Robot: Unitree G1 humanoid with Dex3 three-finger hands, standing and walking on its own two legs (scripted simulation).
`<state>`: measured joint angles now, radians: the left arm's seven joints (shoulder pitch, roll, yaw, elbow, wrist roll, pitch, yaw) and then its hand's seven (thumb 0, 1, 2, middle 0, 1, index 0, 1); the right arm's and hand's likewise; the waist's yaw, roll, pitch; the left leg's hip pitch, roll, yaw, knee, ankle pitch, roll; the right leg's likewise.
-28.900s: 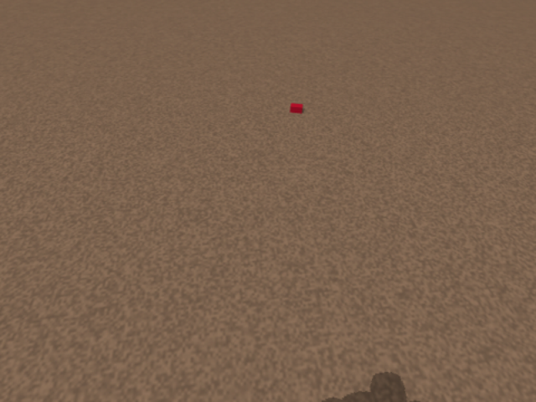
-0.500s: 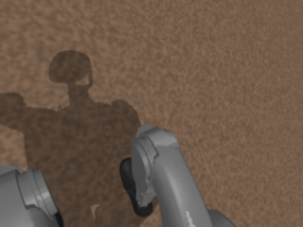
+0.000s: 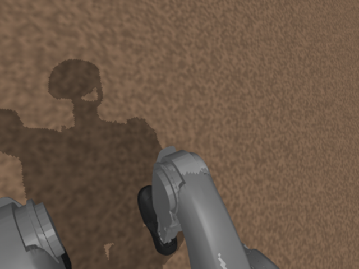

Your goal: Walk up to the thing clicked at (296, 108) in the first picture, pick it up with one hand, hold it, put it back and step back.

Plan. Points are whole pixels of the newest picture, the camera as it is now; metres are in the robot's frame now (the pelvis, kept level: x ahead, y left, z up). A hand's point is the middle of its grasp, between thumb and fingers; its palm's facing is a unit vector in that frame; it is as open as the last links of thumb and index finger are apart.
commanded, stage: open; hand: left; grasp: from above
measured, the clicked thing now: out of the picture +0.45 +0.37 -0.28
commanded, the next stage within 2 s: withdraw in 0.54 s
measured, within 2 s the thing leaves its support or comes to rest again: neither
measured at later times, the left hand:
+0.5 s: hand out of the picture +0.44 +0.36 -0.25, palm faces -0.42 -0.21 -0.88, open 13.3 cm
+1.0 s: hand out of the picture +0.46 +0.37 -0.18, palm faces -0.33 -0.13 -0.94, open 14.0 cm
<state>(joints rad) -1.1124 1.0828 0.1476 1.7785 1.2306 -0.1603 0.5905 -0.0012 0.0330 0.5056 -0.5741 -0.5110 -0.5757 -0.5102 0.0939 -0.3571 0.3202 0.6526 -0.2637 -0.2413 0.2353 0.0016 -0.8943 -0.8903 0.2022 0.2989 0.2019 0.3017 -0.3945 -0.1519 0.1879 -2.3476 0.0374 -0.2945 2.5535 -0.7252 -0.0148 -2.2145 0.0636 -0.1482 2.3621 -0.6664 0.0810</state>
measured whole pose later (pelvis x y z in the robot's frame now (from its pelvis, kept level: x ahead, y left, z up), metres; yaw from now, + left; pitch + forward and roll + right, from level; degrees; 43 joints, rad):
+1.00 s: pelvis +0.00 +0.00 +0.01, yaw +1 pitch +31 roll -15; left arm -0.97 0.95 0.14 1.39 1.22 -0.14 0.43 0.00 -0.48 0.96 -0.12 -0.95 -0.12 -0.96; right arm 0.14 -0.33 0.22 0.66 -0.21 -0.16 0.26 0.00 -0.91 -0.90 0.20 0.30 0.20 0.30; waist -0.32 -0.07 0.06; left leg -2.36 0.03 -0.27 2.51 -0.72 -0.02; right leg -2.23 0.04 -0.13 2.34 -0.68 0.07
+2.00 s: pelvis +0.00 +0.00 +0.08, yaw +8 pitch +36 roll -9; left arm -0.67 0.68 0.11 0.88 0.92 -0.07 0.09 0.00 0.23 0.78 -0.20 -0.43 -0.19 -0.44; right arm 0.19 -0.25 0.02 0.65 -0.05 0.05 0.11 0.00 -0.90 -0.89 0.20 0.30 0.20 0.30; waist -0.15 0.05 -0.13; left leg -2.20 0.03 -0.13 2.24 -0.68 0.00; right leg -2.11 -0.01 -0.04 2.15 -0.68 0.06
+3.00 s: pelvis +0.08 +0.01 +0.40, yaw +16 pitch +12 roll -3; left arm 0.50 0.22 0.05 -0.15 -0.07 0.47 0.05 0.01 0.90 0.90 -0.20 -0.30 -0.20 -0.30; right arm 0.31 -0.22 0.03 0.52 0.02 -0.19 -0.19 0.01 -0.90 -0.89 0.20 0.30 0.20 0.30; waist -0.06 0.06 -0.19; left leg -0.76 0.05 -0.05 1.04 -0.50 -0.02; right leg -0.69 -0.02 -0.06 0.96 -0.48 0.03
